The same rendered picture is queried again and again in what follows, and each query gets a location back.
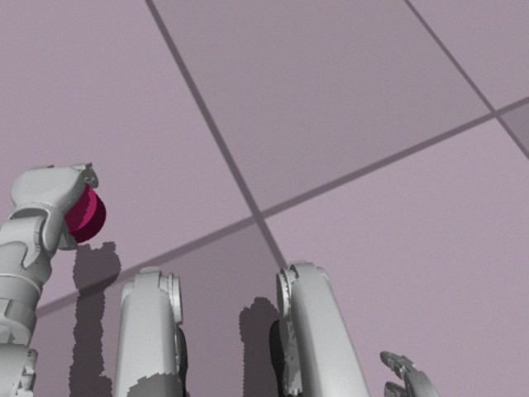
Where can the right robot foot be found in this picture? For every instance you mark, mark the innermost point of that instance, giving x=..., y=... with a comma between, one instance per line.
x=277, y=359

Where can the tin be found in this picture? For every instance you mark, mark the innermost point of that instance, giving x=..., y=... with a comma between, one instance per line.
x=86, y=218

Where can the right robot hand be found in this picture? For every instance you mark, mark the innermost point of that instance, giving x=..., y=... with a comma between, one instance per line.
x=417, y=383

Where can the left robot arm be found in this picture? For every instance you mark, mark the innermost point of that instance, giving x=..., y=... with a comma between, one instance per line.
x=28, y=241

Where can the left robot hand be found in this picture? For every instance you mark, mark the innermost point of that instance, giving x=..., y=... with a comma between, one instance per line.
x=59, y=187

